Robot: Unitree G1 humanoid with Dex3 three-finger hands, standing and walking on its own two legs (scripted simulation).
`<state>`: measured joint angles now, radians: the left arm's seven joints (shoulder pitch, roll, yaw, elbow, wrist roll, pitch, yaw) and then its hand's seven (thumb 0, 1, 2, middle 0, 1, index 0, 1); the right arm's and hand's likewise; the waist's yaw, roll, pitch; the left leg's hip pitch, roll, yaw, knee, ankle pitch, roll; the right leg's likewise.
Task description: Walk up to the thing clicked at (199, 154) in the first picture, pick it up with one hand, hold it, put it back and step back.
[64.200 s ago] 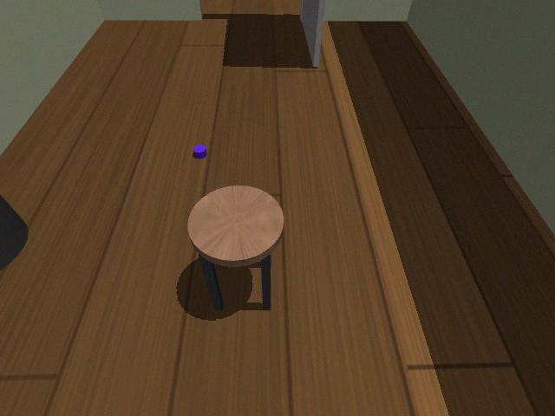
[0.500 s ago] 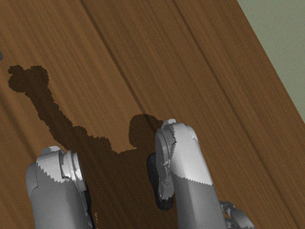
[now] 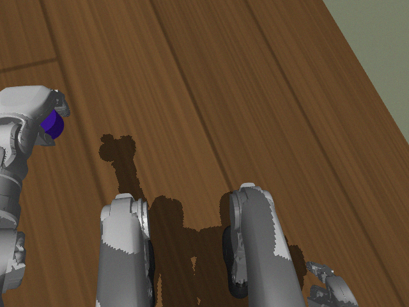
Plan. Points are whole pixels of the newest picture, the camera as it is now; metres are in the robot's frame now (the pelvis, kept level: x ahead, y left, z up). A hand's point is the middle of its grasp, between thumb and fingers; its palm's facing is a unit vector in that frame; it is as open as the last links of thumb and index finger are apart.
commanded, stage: lift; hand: left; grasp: from above
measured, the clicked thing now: (42, 122) +0.47 +0.31 -0.12
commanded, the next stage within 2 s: hold in 1.06 s
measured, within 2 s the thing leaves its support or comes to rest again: neither
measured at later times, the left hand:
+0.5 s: hand out of the picture +0.37 +0.26 +0.12, palm faces -0.43 -0.11 -0.90, open 7.9 cm
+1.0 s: hand out of the picture +0.37 +0.24 +0.23, palm faces -0.43 -0.11 -0.89, open 7.9 cm
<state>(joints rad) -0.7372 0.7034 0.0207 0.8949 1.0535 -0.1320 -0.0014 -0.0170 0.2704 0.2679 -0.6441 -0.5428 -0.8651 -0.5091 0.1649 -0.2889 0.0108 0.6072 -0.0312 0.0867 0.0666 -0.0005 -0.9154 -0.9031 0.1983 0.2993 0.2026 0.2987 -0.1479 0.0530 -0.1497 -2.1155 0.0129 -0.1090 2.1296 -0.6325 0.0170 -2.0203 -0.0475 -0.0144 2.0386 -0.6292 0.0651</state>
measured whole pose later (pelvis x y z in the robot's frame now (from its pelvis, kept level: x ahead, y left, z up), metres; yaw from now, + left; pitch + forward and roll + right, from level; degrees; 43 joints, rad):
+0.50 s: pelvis +0.01 -0.01 +0.18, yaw +4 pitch +23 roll -3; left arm -0.39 0.52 -0.09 0.65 0.96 -0.03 0.02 -0.01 0.28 0.25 -0.64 -0.55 -0.87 -0.51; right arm 0.18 -0.25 -0.01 0.67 0.03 0.03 -0.05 0.00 -0.90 -0.90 0.20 0.30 0.20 0.30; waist -0.07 0.06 -0.16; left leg -1.37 0.05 -0.05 1.52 -0.54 -0.01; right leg -1.34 -0.04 -0.01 1.47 -0.53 0.05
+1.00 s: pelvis +0.06 -0.01 +0.30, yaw +4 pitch +12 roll -1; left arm -0.36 0.40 -0.17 0.83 0.99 0.02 0.11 -0.01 0.26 0.28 -0.65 -0.54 -0.87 -0.52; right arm 0.25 -0.24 -0.04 0.74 0.04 -0.02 -0.07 0.00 -0.90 -0.90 0.20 0.30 0.20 0.30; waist -0.06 0.04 -0.10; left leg -0.79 0.06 0.00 0.99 -0.41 -0.02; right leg -0.77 -0.04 -0.01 0.95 -0.39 0.04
